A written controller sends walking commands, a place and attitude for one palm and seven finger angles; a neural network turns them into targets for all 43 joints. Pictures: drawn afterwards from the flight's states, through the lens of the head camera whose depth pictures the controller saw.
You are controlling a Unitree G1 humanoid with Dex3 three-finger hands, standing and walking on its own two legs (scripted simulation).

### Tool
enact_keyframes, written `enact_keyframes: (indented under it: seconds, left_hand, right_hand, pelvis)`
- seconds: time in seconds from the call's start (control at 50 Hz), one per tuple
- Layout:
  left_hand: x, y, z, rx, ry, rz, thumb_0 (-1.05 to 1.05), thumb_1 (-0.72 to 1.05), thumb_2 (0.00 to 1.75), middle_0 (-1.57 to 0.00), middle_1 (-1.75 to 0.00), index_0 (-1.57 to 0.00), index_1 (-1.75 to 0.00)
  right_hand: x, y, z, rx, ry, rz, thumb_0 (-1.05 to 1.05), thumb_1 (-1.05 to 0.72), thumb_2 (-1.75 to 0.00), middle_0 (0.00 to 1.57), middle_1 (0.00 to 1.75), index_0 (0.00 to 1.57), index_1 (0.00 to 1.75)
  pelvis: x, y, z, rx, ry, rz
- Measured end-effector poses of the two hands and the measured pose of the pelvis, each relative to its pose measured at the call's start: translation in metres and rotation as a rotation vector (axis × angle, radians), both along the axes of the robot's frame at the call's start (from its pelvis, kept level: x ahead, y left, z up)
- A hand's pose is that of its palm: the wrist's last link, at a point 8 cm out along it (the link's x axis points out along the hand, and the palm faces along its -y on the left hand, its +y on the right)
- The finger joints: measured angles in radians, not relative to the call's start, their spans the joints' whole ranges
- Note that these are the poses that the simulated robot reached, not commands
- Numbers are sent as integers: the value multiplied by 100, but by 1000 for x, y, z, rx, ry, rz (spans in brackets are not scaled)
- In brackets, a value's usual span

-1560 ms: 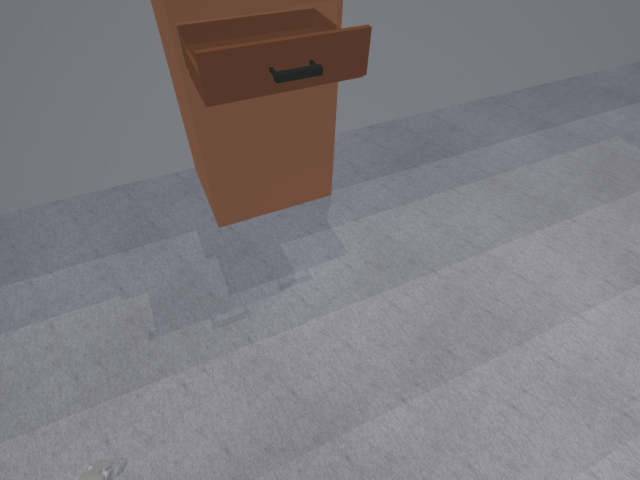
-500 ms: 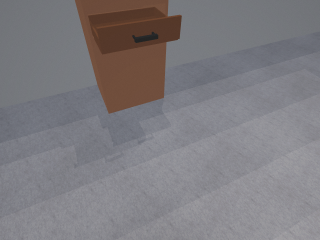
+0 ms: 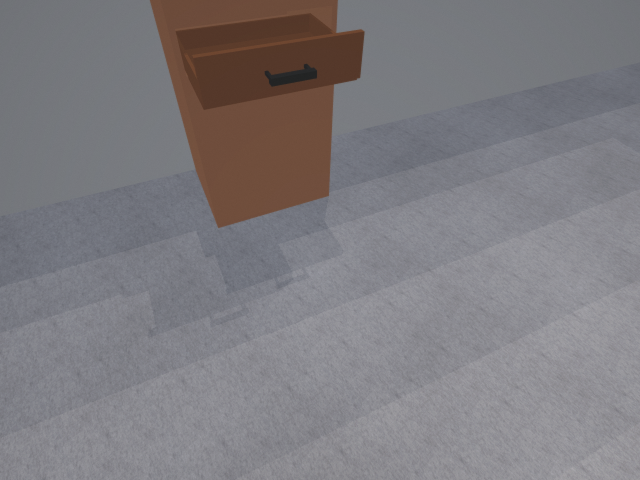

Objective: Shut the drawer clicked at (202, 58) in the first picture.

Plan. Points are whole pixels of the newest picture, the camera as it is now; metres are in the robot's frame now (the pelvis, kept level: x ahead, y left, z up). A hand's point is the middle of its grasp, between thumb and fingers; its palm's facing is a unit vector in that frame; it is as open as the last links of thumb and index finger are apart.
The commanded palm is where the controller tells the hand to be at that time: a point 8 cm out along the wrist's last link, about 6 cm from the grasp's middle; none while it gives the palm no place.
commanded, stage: look at it before walking up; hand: left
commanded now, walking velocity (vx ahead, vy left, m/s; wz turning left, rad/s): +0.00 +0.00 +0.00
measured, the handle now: (290, 73) +1.13 +0.16 -0.01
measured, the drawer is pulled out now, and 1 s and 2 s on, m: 0.23 0.23 0.23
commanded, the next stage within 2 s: walk to a spot facing it in 0.08 s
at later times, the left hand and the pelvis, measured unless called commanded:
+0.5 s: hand out of the picture +0.07 +0.19 -0.18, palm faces -0.12 -0.97 -0.23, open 7.4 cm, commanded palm none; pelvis +0.04 -0.02 -0.01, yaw -9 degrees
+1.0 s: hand (269, 444) +0.21 +0.09 -0.17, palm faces -0.22 -0.95 -0.21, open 7.4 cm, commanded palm none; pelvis +0.21 -0.09 -0.01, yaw -20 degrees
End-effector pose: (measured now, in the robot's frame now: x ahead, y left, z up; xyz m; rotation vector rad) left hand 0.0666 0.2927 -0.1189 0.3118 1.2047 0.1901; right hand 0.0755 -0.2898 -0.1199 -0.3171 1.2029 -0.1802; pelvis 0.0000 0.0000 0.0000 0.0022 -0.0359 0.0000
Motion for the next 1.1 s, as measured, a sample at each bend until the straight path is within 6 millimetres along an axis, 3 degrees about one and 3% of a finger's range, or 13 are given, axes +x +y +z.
enact_keyframes:
  seconds: [0.28,0.44,0.5,0.58,0.64,0.7,0.86,0.98,1.1]
  left_hand:
    - [4,-6,-2,-2,5,6,1,90,89,-20,-30,-20,-30]
    - [-5,-37,-25,-82,128,-21,1,91,89,-20,-30,-20,-30]
    - [8,-57,-25,-96,168,-54,1,91,89,-20,-30,-20,-30]
    - [46,-88,-29,-103,134,-101,1,91,89,-20,-30,-20,-30]
    - [69,-106,-33,-97,71,-100,1,91,89,-20,-30,-20,-30]
    - [78,-121,-27,-100,72,-92,1,91,89,-20,-30,-20,-30]
    - [103,-149,-12,-114,195,-159,1,90,89,-21,-30,-20,-30]
    - [144,-152,-16,-109,217,-152,1,90,89,-21,-30,-20,-30]
    - [196,-144,-32,-108,284,-149,1,90,89,-20,-30,-20,-30]
  right_hand:
    - [3,2,-3,6,-1,-9,0,-90,-90,21,30,20,30]
    - [-27,18,-25,78,35,-127,0,-90,-90,20,30,20,30]
    - [-48,17,-33,107,73,-199,0,-90,-90,21,30,20,30]
    - [-75,6,-50,139,172,-271,0,-90,-90,21,30,20,30]
    - [-76,-6,-58,153,242,-291,0,-90,-90,21,30,20,30]
    - [-48,-20,-46,152,208,-301,1,-90,-90,20,30,20,30]
    - [77,-48,-18,148,-80,-336,1,-90,-90,20,30,20,30]
    - [162,-49,-15,160,-158,-318,0,-90,-90,20,30,20,30]
    - [256,-43,-17,157,-210,-292,1,-90,-90,20,30,20,30]
  pelvis:
    - [7,-2,-1,-1,0,-18]
    - [30,-8,-12,14,13,-108]
    - [43,-19,-13,23,14,-148]
    - [63,-40,-23,20,11,-188]
    - [76,-57,-29,9,6,-189]
    - [93,-69,-19,17,4,-217]
    - [146,-84,-1,28,34,-308]
    - [200,-87,-4,11,45,-345]
    - [269,-83,-17,-4,56,-387]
